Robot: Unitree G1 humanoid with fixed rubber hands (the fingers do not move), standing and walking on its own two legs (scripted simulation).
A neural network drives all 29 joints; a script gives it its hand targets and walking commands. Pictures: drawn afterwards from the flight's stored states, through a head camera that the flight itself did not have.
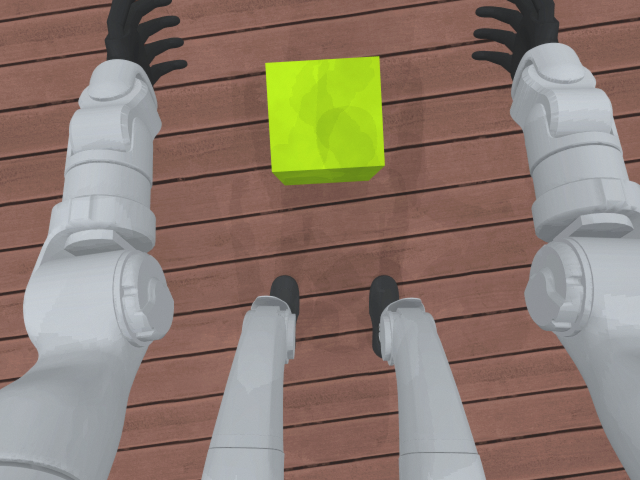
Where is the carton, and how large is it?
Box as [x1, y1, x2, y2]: [265, 56, 384, 184]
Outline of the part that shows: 378,56 265,63 272,172 284,184 368,180 384,165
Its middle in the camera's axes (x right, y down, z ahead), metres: +0.01 -0.23 +0.85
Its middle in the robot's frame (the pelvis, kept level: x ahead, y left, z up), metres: +0.56 +0.03 -0.54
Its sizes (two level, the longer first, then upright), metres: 0.210 0.200 0.250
